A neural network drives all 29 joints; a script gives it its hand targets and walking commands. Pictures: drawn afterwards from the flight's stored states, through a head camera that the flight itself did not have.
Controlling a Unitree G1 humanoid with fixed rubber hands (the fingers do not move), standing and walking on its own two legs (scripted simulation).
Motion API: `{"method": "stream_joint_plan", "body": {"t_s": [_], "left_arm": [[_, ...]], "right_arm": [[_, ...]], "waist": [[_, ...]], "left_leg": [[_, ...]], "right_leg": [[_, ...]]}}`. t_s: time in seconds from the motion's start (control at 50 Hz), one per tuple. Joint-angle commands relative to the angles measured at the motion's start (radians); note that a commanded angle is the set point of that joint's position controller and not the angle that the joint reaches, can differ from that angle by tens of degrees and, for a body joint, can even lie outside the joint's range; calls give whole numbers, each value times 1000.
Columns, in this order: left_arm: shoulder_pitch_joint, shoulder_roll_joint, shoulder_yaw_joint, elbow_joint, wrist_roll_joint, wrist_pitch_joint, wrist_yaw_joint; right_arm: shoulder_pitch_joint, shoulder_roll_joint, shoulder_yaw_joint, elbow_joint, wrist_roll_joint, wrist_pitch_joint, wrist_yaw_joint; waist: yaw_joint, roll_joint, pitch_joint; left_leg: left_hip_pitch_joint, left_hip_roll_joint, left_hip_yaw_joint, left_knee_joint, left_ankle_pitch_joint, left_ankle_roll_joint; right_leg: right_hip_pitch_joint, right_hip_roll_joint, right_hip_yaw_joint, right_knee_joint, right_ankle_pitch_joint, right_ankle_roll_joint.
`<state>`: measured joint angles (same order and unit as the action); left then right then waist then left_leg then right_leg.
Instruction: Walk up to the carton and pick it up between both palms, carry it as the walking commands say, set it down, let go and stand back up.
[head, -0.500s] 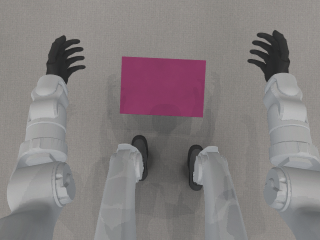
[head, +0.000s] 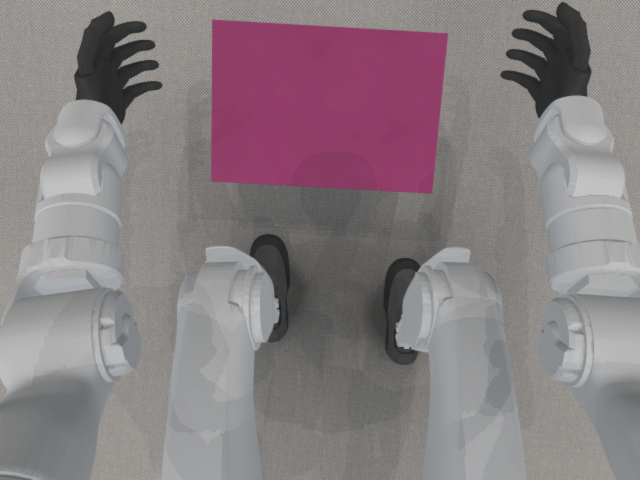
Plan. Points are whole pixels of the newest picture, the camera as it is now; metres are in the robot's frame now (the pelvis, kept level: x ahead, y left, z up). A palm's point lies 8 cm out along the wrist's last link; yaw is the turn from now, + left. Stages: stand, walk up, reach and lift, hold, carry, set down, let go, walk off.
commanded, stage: reach and lift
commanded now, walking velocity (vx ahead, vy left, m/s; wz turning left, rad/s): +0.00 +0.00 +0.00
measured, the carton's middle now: (325, 120) +0.48 +0.02 -0.36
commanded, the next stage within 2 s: none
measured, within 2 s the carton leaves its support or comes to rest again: neither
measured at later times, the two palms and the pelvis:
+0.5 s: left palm (147, 113) +0.48 +0.26 -0.28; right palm (517, 100) +0.49 -0.23 -0.27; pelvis -0.01 +0.00 -0.08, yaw -1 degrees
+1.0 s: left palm (155, 110) +0.48 +0.24 -0.27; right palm (505, 104) +0.49 -0.21 -0.27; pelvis -0.01 +0.00 -0.08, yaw -1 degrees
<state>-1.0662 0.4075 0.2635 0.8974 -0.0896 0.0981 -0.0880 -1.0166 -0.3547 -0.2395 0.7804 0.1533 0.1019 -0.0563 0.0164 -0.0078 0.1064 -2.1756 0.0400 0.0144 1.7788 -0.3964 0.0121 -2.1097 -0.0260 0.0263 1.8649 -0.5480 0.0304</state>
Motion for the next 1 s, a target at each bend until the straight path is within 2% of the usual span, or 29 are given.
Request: {"method": "stream_joint_plan", "body": {"t_s": [0.0,0.02,0.04,0.08,0.12,0.14,0.2,0.28,0.3,0.32,0.36,0.42,0.5,0.52,0.58,0.6,0.62,0.72,0.74,0.76,0.78,0.8,0.82,0.84,0.86,0.88,0.9,0.94,0.98], "left_arm": [[-371,291,-25,-36,-100,-47,36],[-357,269,-38,25,-97,-47,38],[-374,288,-13,10,-82,-51,37],[-383,245,-65,100,-91,-48,46],[-362,255,-58,162,-79,-51,43],[-407,222,-78,122,-97,-57,43],[-446,259,-81,64,-124,-80,54],[-471,295,-75,72,-150,-100,78],[-479,280,-99,60,-162,-105,81],[-491,321,-70,6,-157,-109,85],[-480,282,-107,63,-182,-115,84],[-502,192,-214,46,-245,-112,66],[-452,263,-146,108,-182,-107,69],[-430,254,-139,173,-190,-100,72],[-457,259,-147,196,-191,-90,75],[-483,253,-152,127,-197,-95,73],[-459,242,-154,197,-191,-90,75],[-484,240,-172,155,-194,-100,80],[-509,225,-194,135,-210,-102,80],[-503,225,-188,132,-209,-105,82],[-502,203,-202,144,-213,-105,83],[-504,205,-200,159,-219,-102,82],[-501,210,-197,115,-213,-110,84],[-512,191,-214,116,-234,-109,85],[-533,175,-236,110,-239,-113,86],[-533,180,-225,123,-241,-112,89],[-526,166,-231,127,-241,-109,87],[-548,156,-238,113,-236,-116,91],[-543,147,-241,135,-238,-114,95]], "right_arm": [[-349,-172,6,15,49,-48,-23],[-338,-168,-6,68,41,-49,-22],[-332,-168,-7,88,34,-48,-23],[-322,-155,-9,182,48,-43,-19],[-308,-147,-20,234,40,-44,-17],[-336,-143,-6,207,42,-55,-15],[-414,-144,15,118,66,-80,-23],[-469,-203,29,57,76,-108,-35],[-448,-192,37,83,89,-110,-35],[-495,-211,43,1,98,-112,-39],[-448,-167,66,106,114,-115,-33],[-451,-97,161,149,174,-104,-11],[-400,-132,103,232,139,-93,-7],[-413,-132,99,236,132,-92,-10],[-446,-179,54,236,102,-93,-20],[-444,-173,59,204,91,-100,-17],[-449,-176,69,236,99,-96,-18],[-444,-142,94,233,97,-97,-12],[-454,-144,98,225,96,-98,-15],[-467,-139,110,223,115,-97,-14],[-450,-129,106,240,111,-99,-14],[-472,-142,119,222,112,-101,-17],[-461,-114,127,201,131,-104,-16],[-472,-113,123,191,119,-107,-18],[-482,-95,146,204,141,-103,-19],[-494,-93,146,201,136,-106,-21],[-492,-83,154,200,148,-102,-18],[-496,-64,158,195,151,-106,-21],[-491,-55,170,216,158,-105,-24]], "waist": [[-61,-17,-924],[-83,-17,-858],[-60,-12,-826],[-74,31,-737],[-79,19,-672],[-89,10,-708],[-57,-9,-783],[-50,-45,-898],[-60,-5,-896],[-24,-29,-998],[-52,-21,-924],[-45,-13,-896],[-31,17,-789],[-37,-11,-755],[-63,4,-731],[-80,-9,-768],[-60,-4,-731],[-50,-5,-764],[-69,-3,-790],[-44,4,-785],[-68,11,-780],[-59,-21,-791],[-40,7,-812],[-73,-22,-805],[-59,10,-806],[-57,-33,-800],[-42,-5,-788],[-57,5,-805],[-44,-5,-811]], "left_leg": [[543,-28,-17,78,120,-1],[517,-24,-23,85,88,-7],[484,-22,-12,89,49,-12],[472,-12,-24,91,-5,-19],[414,-7,-32,112,-34,-19],[430,-10,-31,121,-23,-22],[480,-9,-45,160,72,-14],[537,-10,-58,224,178,-5],[547,-6,-56,236,186,-7],[580,-8,-45,255,249,2],[568,-2,-57,264,249,7],[558,11,-64,282,260,2],[514,21,-54,274,155,-7],[500,16,-58,269,124,-5],[489,10,-63,254,66,-13],[497,4,-62,255,96,-14],[480,8,-60,248,59,-10],[502,1,-64,251,92,-12],[505,0,-64,258,98,-13],[520,2,-65,256,113,-11],[530,2,-64,262,112,-14],[515,2,-63,262,105,-12],[536,1,-60,266,130,-11],[526,0,-73,263,145,-9],[538,3,-57,262,138,-14],[518,-3,-62,257,127,-9],[527,-1,-64,260,136,-10],[527,-1,-59,264,145,-12],[544,-4,-65,252,130,-13]], "right_leg": [[269,45,-62,-61,119,4],[226,43,-62,-53,88,5],[221,35,-51,-56,57,0],[140,36,-57,-37,0,-6],[105,35,-44,-17,-8,-2],[142,29,-45,-16,5,-9],[181,29,-39,31,86,-6],[234,21,-43,94,176,3],[227,22,-36,99,190,-2],[296,26,-31,110,258,5],[241,18,-40,114,243,7],[220,8,-29,129,249,-1],[177,5,-27,121,150,-3],[172,7,-32,117,113,0],[158,16,-47,114,68,-8],[182,20,-51,102,98,-9],[173,16,-51,107,69,-10],[184,16,-49,114,94,-7],[196,18,-46,113,105,-10],[191,18,-42,118,115,-7],[175,18,-46,109,102,-10],[195,14,-47,108,99,-8],[205,17,-39,111,129,-7],[202,19,-47,116,143,-4],[209,16,-39,109,136,-9],[215,17,-48,109,127,-4],[196,18,-40,114,130,-5],[203,22,-36,102,148,-5],[215,20,-45,107,130,-2]]}}
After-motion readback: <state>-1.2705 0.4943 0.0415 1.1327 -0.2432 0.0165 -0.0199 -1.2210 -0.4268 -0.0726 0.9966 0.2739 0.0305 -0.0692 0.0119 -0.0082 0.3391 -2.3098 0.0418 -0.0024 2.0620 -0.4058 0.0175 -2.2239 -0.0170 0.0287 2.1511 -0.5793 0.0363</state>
